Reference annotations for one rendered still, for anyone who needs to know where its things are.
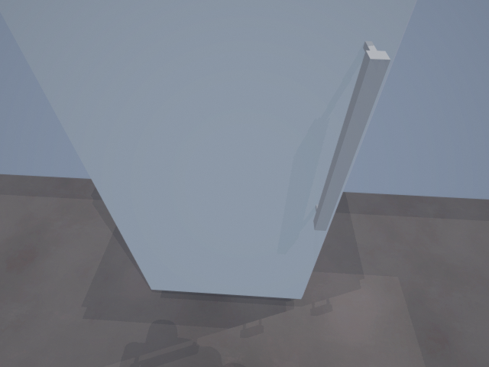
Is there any handle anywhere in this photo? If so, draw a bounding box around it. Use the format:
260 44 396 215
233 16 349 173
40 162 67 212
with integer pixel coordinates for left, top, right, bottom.
313 41 390 231

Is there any fridge door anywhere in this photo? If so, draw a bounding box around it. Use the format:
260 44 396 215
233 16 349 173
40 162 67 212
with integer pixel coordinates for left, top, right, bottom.
0 0 416 299

